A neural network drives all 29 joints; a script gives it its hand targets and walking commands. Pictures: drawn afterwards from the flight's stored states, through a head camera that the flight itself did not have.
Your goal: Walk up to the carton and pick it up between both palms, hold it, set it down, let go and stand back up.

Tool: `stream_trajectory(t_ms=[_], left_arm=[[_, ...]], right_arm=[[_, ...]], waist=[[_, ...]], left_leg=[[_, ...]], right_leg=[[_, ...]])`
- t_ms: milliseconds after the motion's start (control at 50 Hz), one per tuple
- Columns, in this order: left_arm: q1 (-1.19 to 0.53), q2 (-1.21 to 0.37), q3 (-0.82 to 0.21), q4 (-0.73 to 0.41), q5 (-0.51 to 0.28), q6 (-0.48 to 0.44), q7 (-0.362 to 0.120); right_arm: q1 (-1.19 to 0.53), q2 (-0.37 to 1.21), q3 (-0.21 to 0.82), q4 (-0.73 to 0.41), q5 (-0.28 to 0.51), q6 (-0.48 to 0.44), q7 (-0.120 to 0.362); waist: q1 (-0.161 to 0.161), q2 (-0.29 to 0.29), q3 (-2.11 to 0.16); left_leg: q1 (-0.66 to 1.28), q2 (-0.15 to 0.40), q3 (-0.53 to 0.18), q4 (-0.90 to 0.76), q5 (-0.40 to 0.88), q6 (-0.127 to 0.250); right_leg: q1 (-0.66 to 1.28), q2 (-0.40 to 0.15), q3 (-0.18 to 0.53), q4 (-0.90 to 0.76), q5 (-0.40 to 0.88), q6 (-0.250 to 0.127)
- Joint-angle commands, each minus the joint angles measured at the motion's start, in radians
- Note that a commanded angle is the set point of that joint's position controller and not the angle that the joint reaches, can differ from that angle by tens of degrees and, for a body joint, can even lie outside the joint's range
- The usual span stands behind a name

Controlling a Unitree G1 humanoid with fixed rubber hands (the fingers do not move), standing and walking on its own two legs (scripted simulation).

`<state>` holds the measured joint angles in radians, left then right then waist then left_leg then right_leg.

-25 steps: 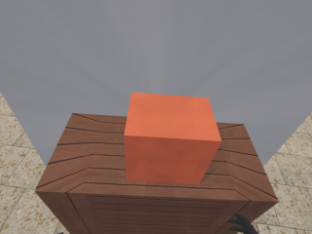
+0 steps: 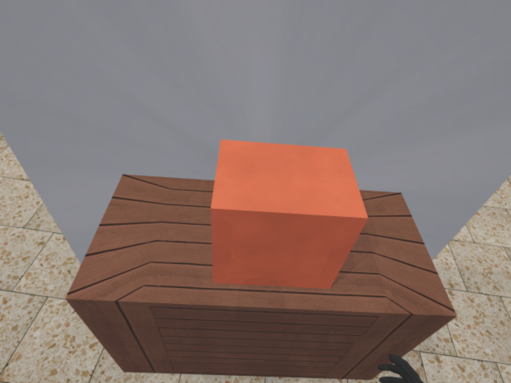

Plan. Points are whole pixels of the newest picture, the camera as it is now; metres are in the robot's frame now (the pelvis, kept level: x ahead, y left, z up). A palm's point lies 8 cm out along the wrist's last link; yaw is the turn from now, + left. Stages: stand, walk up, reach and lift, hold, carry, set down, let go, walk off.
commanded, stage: stand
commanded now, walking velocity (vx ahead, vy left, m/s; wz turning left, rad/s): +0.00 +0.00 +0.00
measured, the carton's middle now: (277, 217) +0.48 -0.02 -0.07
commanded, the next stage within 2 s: none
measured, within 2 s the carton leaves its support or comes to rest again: neither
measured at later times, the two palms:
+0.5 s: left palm out of the picture +0.06 +0.29 -0.11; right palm out of the picture +0.15 -0.26 -0.10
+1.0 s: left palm out of the picture +0.07 +0.29 -0.11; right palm out of the picture +0.15 -0.26 -0.10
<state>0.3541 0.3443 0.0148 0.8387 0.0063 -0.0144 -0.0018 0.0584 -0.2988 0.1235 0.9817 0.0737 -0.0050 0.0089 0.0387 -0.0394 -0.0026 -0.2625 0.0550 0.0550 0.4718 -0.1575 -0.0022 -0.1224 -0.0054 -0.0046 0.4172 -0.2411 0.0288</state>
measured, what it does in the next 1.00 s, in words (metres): stands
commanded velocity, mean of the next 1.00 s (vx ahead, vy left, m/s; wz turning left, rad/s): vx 0.00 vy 0.00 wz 0.00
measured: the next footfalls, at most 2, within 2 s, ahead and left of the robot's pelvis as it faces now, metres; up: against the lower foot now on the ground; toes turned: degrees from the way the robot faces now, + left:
none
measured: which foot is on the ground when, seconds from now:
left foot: down 0.00-1.00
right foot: down 0.00-1.00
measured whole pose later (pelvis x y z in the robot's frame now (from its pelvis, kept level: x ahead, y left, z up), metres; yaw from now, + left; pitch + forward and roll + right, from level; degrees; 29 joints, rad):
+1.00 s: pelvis +0.01 +0.00 +0.00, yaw +0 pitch -3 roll -1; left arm 0.27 0.35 0.01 0.86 0.01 -0.02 0.00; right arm 0.06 -0.31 0.12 0.98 0.07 0.00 0.01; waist 0.04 -0.01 0.03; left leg -0.26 0.05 0.06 0.46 -0.16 0.00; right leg -0.12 -0.01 0.00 0.42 -0.25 0.03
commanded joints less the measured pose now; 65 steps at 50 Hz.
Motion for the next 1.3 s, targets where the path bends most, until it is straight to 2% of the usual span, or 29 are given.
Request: stream_trajectory(t_ms=[0, 60, 140, 200, 280, 340, 380, 400, 420, 440, 460, 540, 580, 640, 720, 760, 800, 820, 860, 920, 940, 960, 1020, 1040, 1100, 1140, 1160, 1200, 1280], left_arm=[[-0.025, 0.284, 0.059, 0.028, 0.028, -0.049, -0.004], [0.012, 0.254, 0.052, 0.022, 0.011, -0.027, 0.003], [-0.026, 0.264, 0.053, 0.01, 0.012, -0.036, 0.001], [-0.017, 0.206, 0.035, 0.025, 0.013, -0.032, -0.002], [-0.038, 0.263, 0.054, 0.033, 0.009, -0.036, 0.009], [-0.074, 0.26, 0.048, 0.011, 0.012, -0.019, 0.006], [-0.037, 0.226, 0.048, 0.015, 0.013, -0.032, -0.001], [-0.071, 0.245, 0.045, 0.045, 0.005, -0.029, -0.003], [-0.043, 0.213, 0.037, 0.032, 0.0, -0.033, 0.0], [-0.072, 0.239, 0.037, 0.053, 0.008, -0.027, -0.001], [-0.071, 0.225, 0.046, 0.044, 0.006, -0.02, 0.005], [-0.053, 0.235, 0.036, 0.046, 0.006, -0.019, 0.007], [-0.115, 0.247, 0.034, 0.027, 0.016, -0.026, 0.0], [-0.075, 0.237, 0.035, 0.028, 0.021, -0.031, 0.004], [-0.095, 0.214, 0.039, 0.024, 0.013, -0.035, 0.005], [-0.132, 0.235, 0.038, 0.038, 0.012, -0.031, 0.01], [-0.054, 0.261, 0.05, 0.066, 0.013, -0.031, 0.0], [-0.076, 0.256, 0.044, 0.044, 0.013, -0.039, 0.002], [-0.072, 0.218, 0.043, 0.049, 0.009, -0.036, 0.003], [-0.082, 0.217, 0.04, 0.062, 0.013, -0.038, 0.0], [-0.056, 0.219, 0.039, 0.065, 0.003, -0.036, 0.004], [-0.116, 0.256, 0.045, 0.068, 0.008, -0.036, 0.005], [-0.095, 0.262, 0.042, 0.069, 0.009, -0.029, 0.007], [-0.117, 0.265, 0.056, 0.057, 0.018, -0.043, 0.005], [-0.109, 0.276, 0.056, 0.076, 0.015, -0.033, 0.012], [-0.13, 0.23, 0.04, 0.05, 0.011, -0.024, 0.003], [-0.149, 0.227, 0.043, 0.059, 0.013, -0.028, -0.004], [-0.055, 0.225, 0.032, 0.091, 0.007, -0.019, 0.002], [-0.099, 0.257, 0.046, 0.084, 0.001, -0.033, 0.007]], right_arm=[[-0.025, -0.301, -0.138, -0.037, -0.093, -0.021, -0.005], [-0.062, -0.326, -0.136, -0.047, -0.11, -0.02, -0.009], [-0.031, -0.328, -0.147, -0.02, -0.106, -0.022, -0.011], [-0.018, -0.294, -0.128, -0.04, -0.104, -0.031, -0.012], [-0.036, -0.268, -0.126, -0.036, -0.106, -0.028, -0.012], [-0.039, -0.307, -0.142, -0.039, -0.097, -0.023, -0.011], [-0.063, -0.272, -0.116, -0.045, -0.099, -0.028, -0.011], [-0.032, -0.264, -0.121, -0.044, -0.092, -0.031, -0.012], [-0.053, -0.291, -0.131, -0.042, -0.103, -0.03, -0.006], [-0.056, -0.278, -0.131, -0.037, -0.094, -0.027, -0.008], [-0.028, -0.26, -0.124, -0.029, -0.101, -0.033, -0.001], [-0.011, -0.316, -0.133, -0.024, -0.103, -0.025, -0.005], [-0.044, -0.272, -0.125, -0.034, -0.096, -0.019, -0.007], [-0.021, -0.269, -0.128, -0.037, -0.091, -0.024, -0.011], [-0.012, -0.269, -0.125, -0.039, -0.106, -0.018, -0.004], [-0.033, -0.237, -0.13, -0.044, -0.098, -0.03, -0.004], [-0.05, -0.294, -0.139, -0.028, -0.116, -0.029, -0.008], [-0.011, -0.246, -0.126, -0.038, -0.092, -0.023, -0.007], [-0.012, -0.284, -0.131, -0.031, -0.089, -0.024, -0.009], [-0.059, -0.272, -0.129, -0.029, -0.098, -0.022, -0.012], [-0.002, -0.288, -0.125, -0.037, -0.092, -0.013, -0.01], [0.011, -0.286, -0.134, -0.031, -0.093, -0.022, -0.006], [-0.027, -0.29, -0.127, -0.017, -0.106, -0.021, -0.003], [0.002, -0.285, -0.129, -0.032, -0.094, -0.021, -0.006], [0.0, -0.244, -0.117, -0.03, -0.089, -0.012, 0.0], [-0.057, -0.284, -0.125, -0.038, -0.104, -0.011, -0.006], [-0.035, -0.308, -0.132, -0.038, -0.095, -0.017, -0.008], [-0.031, -0.299, -0.13, -0.027, -0.099, -0.017, -0.007], [-0.036, -0.277, -0.129, -0.019, -0.096, -0.024, -0.002]], waist=[[-0.046, 0.089, 0.004], [-0.022, 0.181, 0.049], [-0.027, 0.057, 0.007], [-0.034, 0.178, -0.047], [-0.022, 0.131, -0.052], [-0.045, 0.093, -0.04], [-0.013, 0.153, -0.051], [-0.041, 0.058, -0.022], [-0.004, 0.129, -0.037], [-0.034, 0.068, -0.032], [-0.026, 0.132, 0.045], [-0.04, 0.134, 0.031], [-0.048, 0.168, 0.008], [-0.045, 0.048, -0.035], [-0.051, 0.146, -0.029], [-0.064, 0.068, 0.028], [-0.016, 0.192, 0.014], [-0.043, 0.047, -0.084], [-0.039, 0.107, -0.026], [-0.024, 0.089, -0.102], [-0.038, 0.149, -0.049], [-0.075, 0.088, -0.039], [-0.04, 0.083, -0.046], [-0.054, 0.139, -0.017], [-0.068, 0.081, -0.043], [-0.047, 0.165, -0.043], [-0.055, 0.106, -0.022], [-0.024, 0.123, 0.005], [-0.047, 0.115, -0.025]], left_leg=[[0.077, 0.071, -0.146, -0.152, -0.211, 0.04], [-0.006, 0.078, -0.153, -0.178, -0.247, 0.045], [0.078, 0.084, -0.147, -0.15, -0.124, 0.046], [0.124, 0.051, -0.092, -0.121, -0.033, 0.043], [0.131, 0.083, -0.123, -0.121, 0.118, 0.051], [0.102, 0.072, -0.13, -0.141, -0.064, 0.037], [0.073, 0.074, -0.12, -0.131, -0.07, 0.033], [0.086, 0.067, -0.113, -0.13, -0.033, 0.032], [0.097, 0.063, -0.114, -0.122, -0.055, 0.035], [0.109, 0.076, -0.141, -0.135, -0.05, 0.043], [0.058, 0.06, -0.118, -0.141, -0.05, 0.036], [0.046, 0.075, -0.135, -0.141, -0.136, 0.036], [0.067, 0.073, -0.13, -0.152, -0.125, 0.038], [0.095, 0.079, -0.14, -0.143, -0.087, 0.043], [0.105, 0.056, -0.106, -0.131, -0.142, 0.031], [0.088, 0.083, -0.126, -0.133, 0.007, 0.049], [0.079, 0.07, -0.14, -0.163, -0.094, 0.046], [0.142, 0.071, -0.141, -0.141, -0.011, 0.044], [0.127, 0.067, -0.116, -0.116, 0.009, 0.04], [0.158, 0.102, -0.137, -0.112, 0.029, 0.047], [0.126, 0.09, -0.136, -0.112, 0.037, 0.05], [0.141, 0.069, -0.099, -0.109, 0.072, 0.033], [0.16, 0.075, -0.12, -0.118, 0.059, 0.031], [0.152, 0.068, -0.107, -0.105, 0.088, 0.034], [0.13, 0.062, -0.124, -0.125, -0.014, 0.028], [0.088, 0.078, -0.125, -0.146, -0.134, 0.031], [0.08, 0.069, -0.129, -0.157, -0.114, 0.03], [0.042, 0.09, -0.15, -0.184, -0.16, 0.034], [0.151, 0.083, -0.123, -0.138, -0.009, 0.036]], right_leg=[[-0.159, -0.095, 0.102, -0.107, -0.097, -0.052], [-0.116, -0.092, 0.096, -0.087, -0.03, -0.048], [-0.11, -0.099, 0.082, -0.077, 0.029, -0.048], [-0.059, -0.103, 0.104, -0.11, 0.099, -0.042], [-0.042, -0.111, 0.091, -0.085, 0.115, -0.048], [-0.075, -0.094, 0.072, -0.09, 0.066, -0.049], [-0.055, -0.11, 0.097, -0.099, 0.067, -0.045], [-0.075, -0.114, 0.098, -0.093, 0.034, -0.044], [-0.082, -0.113, 0.097, -0.086, 0.054, -0.046], [-0.074, -0.109, 0.078, -0.1, 0.06, -0.045], [-0.11, -0.109, 0.1, -0.097, 0.043, -0.045], [-0.102, -0.11, 0.078, -0.117, 0.028, -0.042], [-0.111, -0.114, 0.096, -0.134, -0.016, -0.036], [-0.065, -0.104, 0.071, -0.119, 0.044, -0.048], [-0.111, -0.118, 0.106, -0.144, -0.07, -0.04], [-0.09, -0.136, 0.112, -0.129, 0.019, -0.057], [-0.053, -0.113, 0.083, -0.116, 0.056, -0.045], [-0.029, -0.109, 0.075, -0.103, 0.063, -0.051], [-0.073, -0.106, 0.08, -0.118, 0.054, -0.04], [-0.022, -0.123, 0.07, -0.109, 0.086, -0.049], [-0.03, -0.128, 0.106, -0.117, 0.104, -0.046], [-0.038, -0.121, 0.101, -0.124, 0.134, -0.037], [-0.065, -0.109, 0.055, -0.108, 0.087, -0.033], [-0.073, -0.124, 0.089, -0.114, 0.095, -0.041], [-0.074, -0.105, 0.065, -0.12, 0.034, -0.041], [-0.056, -0.11, 0.071, -0.108, -0.001, -0.041], [-0.071, -0.097, 0.064, -0.099, 0.025, -0.033], [-0.048, -0.104, 0.074, -0.099, 0.003, -0.038], [-0.082, -0.134, 0.112, -0.125, 0.009, -0.047]])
